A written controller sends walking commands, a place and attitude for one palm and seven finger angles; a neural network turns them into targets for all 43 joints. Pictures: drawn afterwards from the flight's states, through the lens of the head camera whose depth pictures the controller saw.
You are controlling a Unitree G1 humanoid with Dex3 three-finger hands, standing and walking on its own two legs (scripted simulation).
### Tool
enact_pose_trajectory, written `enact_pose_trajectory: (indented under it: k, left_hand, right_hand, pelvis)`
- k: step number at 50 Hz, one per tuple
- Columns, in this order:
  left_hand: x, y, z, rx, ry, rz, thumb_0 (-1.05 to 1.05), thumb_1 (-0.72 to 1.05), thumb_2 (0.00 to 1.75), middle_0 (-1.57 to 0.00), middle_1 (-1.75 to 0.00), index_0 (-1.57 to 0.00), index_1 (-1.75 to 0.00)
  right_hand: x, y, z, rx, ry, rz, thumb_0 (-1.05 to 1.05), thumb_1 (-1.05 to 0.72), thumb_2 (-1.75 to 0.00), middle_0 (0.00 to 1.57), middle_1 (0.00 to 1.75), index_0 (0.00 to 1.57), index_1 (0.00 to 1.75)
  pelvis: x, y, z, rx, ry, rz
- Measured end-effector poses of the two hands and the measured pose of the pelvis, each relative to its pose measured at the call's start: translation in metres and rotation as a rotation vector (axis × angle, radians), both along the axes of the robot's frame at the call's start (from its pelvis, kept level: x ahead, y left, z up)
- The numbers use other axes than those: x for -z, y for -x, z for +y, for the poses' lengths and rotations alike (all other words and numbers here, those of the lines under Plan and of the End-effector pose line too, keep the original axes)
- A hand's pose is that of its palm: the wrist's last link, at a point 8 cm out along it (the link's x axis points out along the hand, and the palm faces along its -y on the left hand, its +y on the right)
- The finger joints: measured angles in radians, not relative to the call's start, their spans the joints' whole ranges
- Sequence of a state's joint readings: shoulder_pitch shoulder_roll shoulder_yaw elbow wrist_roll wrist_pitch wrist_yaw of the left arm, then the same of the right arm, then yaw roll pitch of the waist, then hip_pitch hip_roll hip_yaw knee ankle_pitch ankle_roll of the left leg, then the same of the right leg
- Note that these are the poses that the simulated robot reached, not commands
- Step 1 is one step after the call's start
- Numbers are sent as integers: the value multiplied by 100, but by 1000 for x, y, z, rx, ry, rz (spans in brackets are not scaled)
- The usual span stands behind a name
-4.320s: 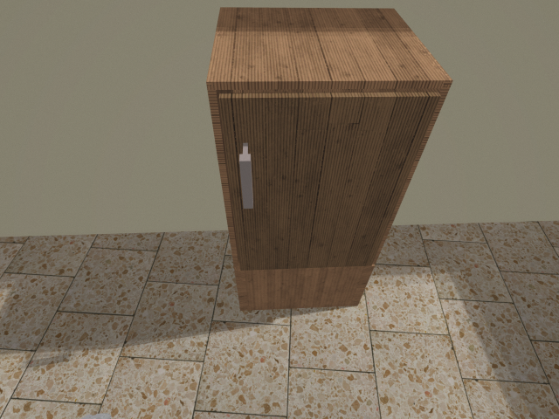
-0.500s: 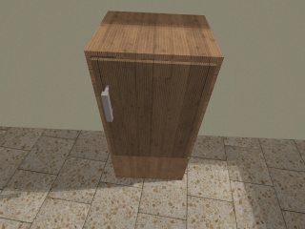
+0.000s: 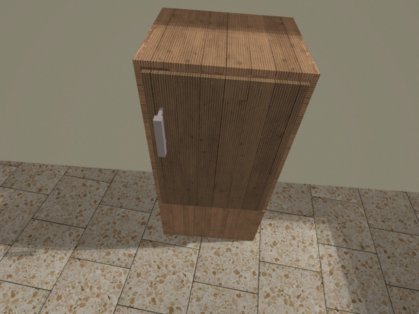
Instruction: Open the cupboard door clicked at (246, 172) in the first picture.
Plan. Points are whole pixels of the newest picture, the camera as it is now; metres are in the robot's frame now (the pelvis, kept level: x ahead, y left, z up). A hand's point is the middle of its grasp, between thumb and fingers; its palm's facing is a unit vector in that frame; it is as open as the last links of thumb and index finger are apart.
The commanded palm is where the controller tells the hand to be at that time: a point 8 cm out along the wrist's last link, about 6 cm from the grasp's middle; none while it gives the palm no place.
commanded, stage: raise the hand with hooked fingers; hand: left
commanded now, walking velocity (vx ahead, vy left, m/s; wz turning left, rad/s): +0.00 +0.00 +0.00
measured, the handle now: (161, 132) +0.58 +0.18 -0.01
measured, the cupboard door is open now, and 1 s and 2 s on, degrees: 0 0 0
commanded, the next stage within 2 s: none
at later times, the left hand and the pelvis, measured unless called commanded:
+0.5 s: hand (106, 292) +0.17 +0.21 -0.05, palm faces +0.10 -0.99 -0.07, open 9.5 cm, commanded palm +0.16 +0.26 -0.04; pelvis -0.01 -0.02 -0.10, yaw +3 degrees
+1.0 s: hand (103, 251) +0.24 +0.23 -0.03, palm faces +0.03 -1.00 -0.07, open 12.5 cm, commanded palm +0.22 +0.28 -0.02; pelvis +0.02 -0.02 -0.08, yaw +2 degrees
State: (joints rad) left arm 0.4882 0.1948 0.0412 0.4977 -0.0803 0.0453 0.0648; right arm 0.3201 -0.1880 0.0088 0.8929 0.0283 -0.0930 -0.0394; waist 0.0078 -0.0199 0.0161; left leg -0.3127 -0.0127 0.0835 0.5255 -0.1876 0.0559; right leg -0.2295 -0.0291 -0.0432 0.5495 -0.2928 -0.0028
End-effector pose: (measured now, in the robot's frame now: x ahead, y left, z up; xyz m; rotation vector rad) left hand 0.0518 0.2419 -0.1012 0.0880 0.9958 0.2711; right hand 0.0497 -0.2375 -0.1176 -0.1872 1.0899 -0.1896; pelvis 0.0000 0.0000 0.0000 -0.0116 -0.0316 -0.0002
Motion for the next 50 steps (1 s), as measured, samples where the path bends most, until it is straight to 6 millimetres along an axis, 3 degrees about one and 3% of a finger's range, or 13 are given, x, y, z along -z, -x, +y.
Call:
enact_pose_trajectory:
  k: [3, 6, 9, 11, 14, 17, 22, 25, 32, 40, 50]
  left_hand:
    - [-52, -49, 3, -21, -31, -388, 2, 88, 89, -21, -32, -20, -32]
    - [-84, -91, 5, 32, -39, -724, 1, 84, 87, -21, -34, -20, -34]
    - [-89, -114, 2, 158, -17, -977, 1, 79, 85, -21, -37, -20, -38]
    - [-77, -117, -1, 268, 10, -1050, 1, 75, 83, -21, -40, -20, -40]
    - [-48, -109, -2, 309, 88, -998, 0, 68, 80, -22, -44, -21, -44]
    - [-28, -91, 2, 233, 123, -901, 1, 61, 78, -22, -48, -22, -49]
    - [-44, -79, 10, 181, 25, -920, 1, 50, 73, -23, -56, -23, -56]
    - [-56, -91, 15, 213, -17, -970, 1, 42, 70, -24, -60, -23, -60]
    - [-55, -136, 24, 280, 43, -883, 1, 26, 63, -25, -71, -24, -71]
    - [-72, -156, 34, 258, 17, -903, 0, 8, 55, -26, -83, -25, -83]
    - [-75, -163, 40, 269, 17, -926, 0, -16, 45, -28, -98, -27, -98]
  right_hand:
    - [-5, -18, -1, -34, 19, -167, 1, -90, -90, 20, 30, 21, 30]
    - [-3, -43, -6, -97, 31, -291, 1, -90, -90, 20, 30, 21, 30]
    - [2, -73, -13, -156, 46, -410, 1, -90, -90, 20, 30, 21, 30]
    - [6, -92, -17, -180, 54, -488, 1, -90, -90, 20, 30, 21, 30]
    - [5, -117, -18, -191, 61, -571, 1, -90, -90, 20, 30, 21, 30]
    - [2, -135, -12, -207, 69, -607, 1, -90, -90, 20, 30, 21, 30]
    - [7, -150, 2, -264, 67, -569, 1, -90, -90, 20, 30, 20, 30]
    - [20, -152, 9, -287, 48, -515, 1, -90, -90, 20, 30, 21, 30]
    - [43, -141, 8, -218, 3, -402, 1, -90, -90, 20, 30, 21, 31]
    - [40, -131, -11, -144, 29, -351, 1, -90, -90, 20, 30, 21, 31]
    - [26, -140, -26, -152, 79, -374, 1, -90, -90, 20, 30, 21, 30]
  pelvis:
    - [8, 8, 0, -44, -5, 23]
    - [24, 20, -1, -71, 5, 93]
    - [51, 30, -6, -51, 9, 178]
    - [71, 34, -9, -35, 13, 208]
    - [91, 34, -12, -30, 16, 222]
    - [98, 30, -15, -35, 26, 228]
    - [97, 19, -20, -56, 58, 246]
    - [97, 14, -22, -65, 74, 267]
    - [92, 0, -22, -54, 76, 300]
    - [84, -16, -19, -38, 55, 316]
    - [81, -19, -19, -40, 51, 310]
